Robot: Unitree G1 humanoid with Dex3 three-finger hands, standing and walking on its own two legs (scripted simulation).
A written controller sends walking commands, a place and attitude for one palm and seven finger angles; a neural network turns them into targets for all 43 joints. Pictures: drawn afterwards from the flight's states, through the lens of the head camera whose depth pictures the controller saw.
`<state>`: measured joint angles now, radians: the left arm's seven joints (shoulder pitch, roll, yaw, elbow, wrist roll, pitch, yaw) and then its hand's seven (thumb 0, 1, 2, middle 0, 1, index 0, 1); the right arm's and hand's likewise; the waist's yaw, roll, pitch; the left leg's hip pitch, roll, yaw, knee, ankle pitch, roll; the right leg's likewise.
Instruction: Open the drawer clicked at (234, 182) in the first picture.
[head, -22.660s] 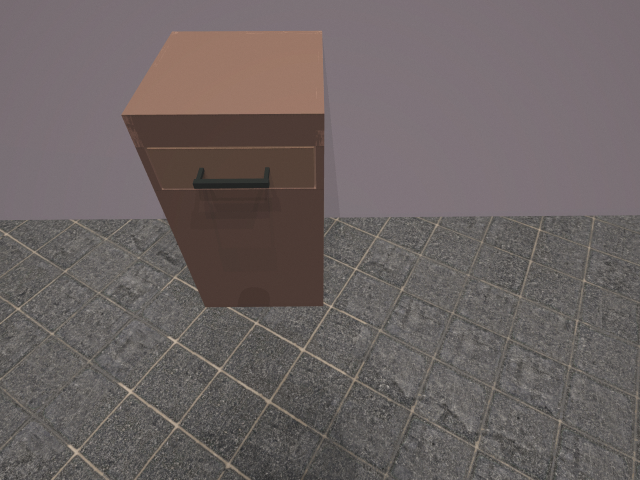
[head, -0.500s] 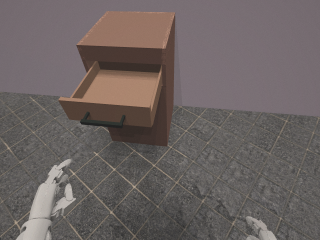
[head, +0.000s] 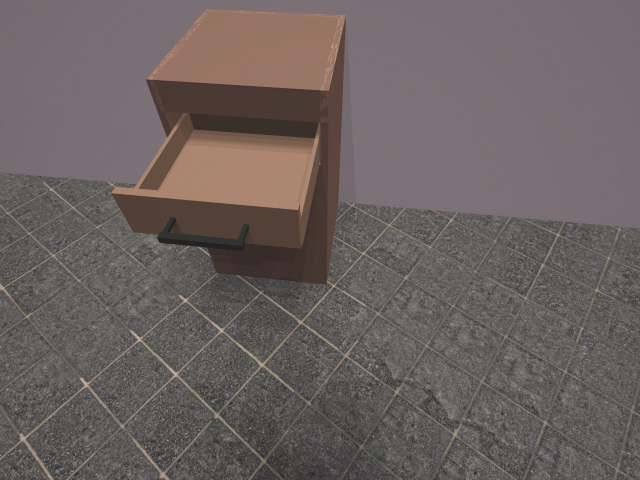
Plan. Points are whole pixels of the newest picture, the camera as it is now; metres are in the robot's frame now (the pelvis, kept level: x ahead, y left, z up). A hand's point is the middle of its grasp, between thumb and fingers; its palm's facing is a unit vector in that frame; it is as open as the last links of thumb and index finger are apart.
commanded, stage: let the arm hang, fingers relaxed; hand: left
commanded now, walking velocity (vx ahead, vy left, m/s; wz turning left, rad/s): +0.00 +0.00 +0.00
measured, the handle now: (204, 233) +0.58 +0.29 -0.13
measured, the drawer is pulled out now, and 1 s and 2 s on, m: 0.30 0.30 0.30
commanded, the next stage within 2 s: look to check the result in 0.48 s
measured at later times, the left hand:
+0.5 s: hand out of the picture +0.00 +0.17 -0.18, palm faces +0.02 -0.98 -0.19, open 7.3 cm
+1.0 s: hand out of the picture +0.00 +0.16 -0.18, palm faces +0.03 -0.98 -0.18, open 7.4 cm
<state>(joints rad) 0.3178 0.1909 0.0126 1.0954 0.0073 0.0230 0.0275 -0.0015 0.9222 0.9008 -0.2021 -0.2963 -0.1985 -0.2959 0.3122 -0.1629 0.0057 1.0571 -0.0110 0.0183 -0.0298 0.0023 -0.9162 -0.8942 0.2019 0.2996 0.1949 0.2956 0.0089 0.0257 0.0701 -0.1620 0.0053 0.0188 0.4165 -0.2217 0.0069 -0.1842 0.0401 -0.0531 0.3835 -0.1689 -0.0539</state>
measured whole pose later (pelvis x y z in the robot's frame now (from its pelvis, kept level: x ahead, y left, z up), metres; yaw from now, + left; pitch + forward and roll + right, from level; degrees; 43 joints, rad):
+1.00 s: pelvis +0.01 +0.00 +0.00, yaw -1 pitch -2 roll +0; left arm 0.29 0.11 0.01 1.14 0.01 0.00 0.04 0.00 0.91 0.90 -0.20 -0.30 -0.20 -0.30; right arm 0.31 -0.11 0.00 1.12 -0.01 0.00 -0.04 0.00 -0.91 -0.89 0.20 0.30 0.19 0.30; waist 0.00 0.01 0.05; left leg -0.14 0.00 0.03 0.40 -0.24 0.01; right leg -0.18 0.04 -0.04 0.40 -0.20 -0.05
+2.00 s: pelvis +0.03 -0.01 +0.00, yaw +2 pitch -1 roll +0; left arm 0.25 0.13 0.03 1.11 0.01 0.01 0.04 0.00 0.91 0.90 -0.20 -0.30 -0.20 -0.30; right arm 0.30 -0.11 -0.01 1.11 0.00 0.02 -0.04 0.00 -0.91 -0.89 0.20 0.30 0.19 0.30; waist -0.01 0.01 0.08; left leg -0.17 0.00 -0.02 0.46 -0.29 0.00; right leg -0.19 0.03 -0.09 0.45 -0.26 -0.06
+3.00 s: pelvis +0.07 -0.05 -0.01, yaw +21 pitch -1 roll +1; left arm 0.25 0.16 0.03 1.05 0.01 0.01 0.03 0.00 0.91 0.90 -0.20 -0.30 -0.20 -0.30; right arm 0.16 -0.16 -0.04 1.02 0.00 0.03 -0.03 0.00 -0.93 -0.89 0.20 0.30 0.20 0.30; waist 0.02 0.00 0.11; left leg -0.25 0.01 -0.07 0.52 -0.26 -0.03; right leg -0.19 -0.01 -0.07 0.54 -0.34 -0.03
